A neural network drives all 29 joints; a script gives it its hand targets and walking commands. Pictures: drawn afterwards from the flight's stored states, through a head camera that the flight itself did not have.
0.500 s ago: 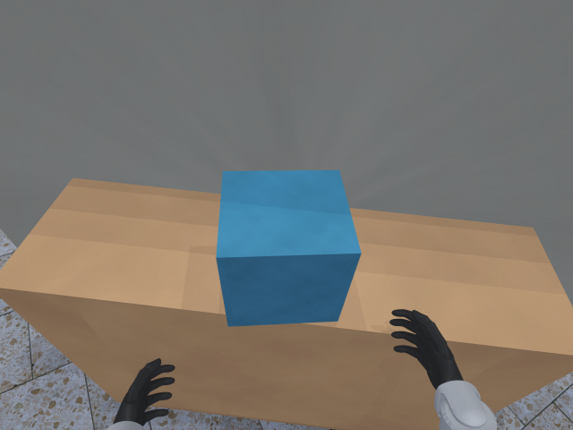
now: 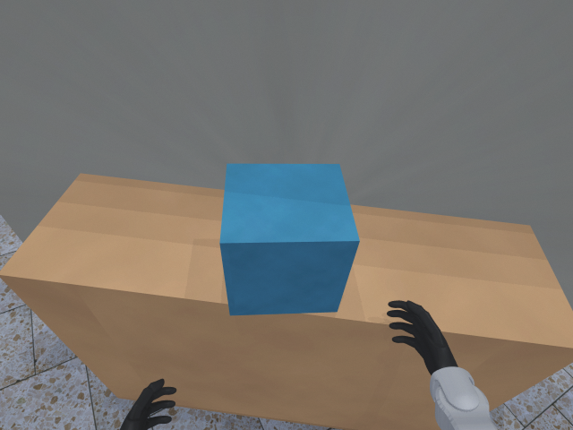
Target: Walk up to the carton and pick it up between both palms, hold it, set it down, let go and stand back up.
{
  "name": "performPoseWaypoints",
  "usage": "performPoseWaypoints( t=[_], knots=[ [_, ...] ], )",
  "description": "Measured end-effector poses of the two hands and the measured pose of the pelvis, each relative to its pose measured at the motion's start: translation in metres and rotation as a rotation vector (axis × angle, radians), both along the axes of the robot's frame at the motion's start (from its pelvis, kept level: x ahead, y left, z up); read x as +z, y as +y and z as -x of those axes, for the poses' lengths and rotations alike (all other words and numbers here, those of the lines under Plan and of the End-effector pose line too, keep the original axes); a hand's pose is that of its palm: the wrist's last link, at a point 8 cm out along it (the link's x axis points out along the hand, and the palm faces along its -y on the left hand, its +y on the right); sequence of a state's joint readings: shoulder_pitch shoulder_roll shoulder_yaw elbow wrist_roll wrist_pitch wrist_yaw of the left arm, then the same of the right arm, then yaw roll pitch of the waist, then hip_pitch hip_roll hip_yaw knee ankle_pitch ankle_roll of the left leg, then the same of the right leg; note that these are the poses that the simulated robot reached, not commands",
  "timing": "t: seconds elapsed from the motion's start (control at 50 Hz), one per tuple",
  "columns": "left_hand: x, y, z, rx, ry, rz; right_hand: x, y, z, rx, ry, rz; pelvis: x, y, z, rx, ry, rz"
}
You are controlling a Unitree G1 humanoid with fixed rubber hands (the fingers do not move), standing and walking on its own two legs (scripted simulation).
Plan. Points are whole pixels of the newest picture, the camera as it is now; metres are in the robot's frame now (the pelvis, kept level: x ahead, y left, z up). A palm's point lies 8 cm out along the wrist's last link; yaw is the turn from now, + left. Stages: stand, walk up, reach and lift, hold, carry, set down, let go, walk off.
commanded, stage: let go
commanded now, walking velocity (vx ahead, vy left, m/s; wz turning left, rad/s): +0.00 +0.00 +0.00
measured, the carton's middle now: (284, 240) +0.40 +0.00 +0.03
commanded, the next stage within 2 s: stand in 0.20 s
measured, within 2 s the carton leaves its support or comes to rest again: neither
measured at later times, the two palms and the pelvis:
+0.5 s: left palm out of the picture +0.07 +0.26 -0.11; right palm (437, 358) +0.22 -0.21 -0.01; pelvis -0.01 -0.01 -0.01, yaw +1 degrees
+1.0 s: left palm out of the picture +0.11 +0.28 -0.12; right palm (430, 357) +0.22 -0.20 -0.01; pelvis +0.01 +0.03 -0.01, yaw +0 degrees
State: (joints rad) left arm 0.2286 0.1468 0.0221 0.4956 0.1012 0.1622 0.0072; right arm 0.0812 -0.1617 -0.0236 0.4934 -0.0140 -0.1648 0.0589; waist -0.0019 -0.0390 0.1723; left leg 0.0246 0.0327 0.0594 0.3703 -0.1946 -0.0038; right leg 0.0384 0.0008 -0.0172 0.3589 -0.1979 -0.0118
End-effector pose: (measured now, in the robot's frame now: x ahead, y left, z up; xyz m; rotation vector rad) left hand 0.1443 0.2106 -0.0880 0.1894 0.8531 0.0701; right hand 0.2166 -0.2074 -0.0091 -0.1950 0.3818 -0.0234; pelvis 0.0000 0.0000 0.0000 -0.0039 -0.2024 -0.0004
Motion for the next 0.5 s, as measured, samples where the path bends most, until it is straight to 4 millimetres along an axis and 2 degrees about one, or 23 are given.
performPoseWaypoints(
  t=[0.22,0.26,0.42,0.5],
  knots=[
    [0.001,-0.006,0.016,0.023,-0.033,-0.009,-0.002,-0.003,0.001,0.026,-0.03,-0.01,-0.002,-0.013,0.004,0.024,-0.033,-0.003],
    [0.0,-0.006,0.02,0.04,-0.051,0.01,-0.002,-0.004,0.001,0.039,-0.03,-0.012,-0.004,-0.015,0.004,0.024,0.014,-0.003],
    [-0.017,0.031,0.065,0.066,0.074,-0.041,-0.002,-0.005,0.001,0.079,-0.035,0.012,-0.009,-0.012,0.01,0.016,0.153,0.011],
    [-0.022,0.045,0.077,0.074,0.113,-0.051,-0.002,-0.004,0.001,0.075,-0.035,0.033,-0.011,-0.006,0.008,0.011,0.177,0.013]
  ],
)
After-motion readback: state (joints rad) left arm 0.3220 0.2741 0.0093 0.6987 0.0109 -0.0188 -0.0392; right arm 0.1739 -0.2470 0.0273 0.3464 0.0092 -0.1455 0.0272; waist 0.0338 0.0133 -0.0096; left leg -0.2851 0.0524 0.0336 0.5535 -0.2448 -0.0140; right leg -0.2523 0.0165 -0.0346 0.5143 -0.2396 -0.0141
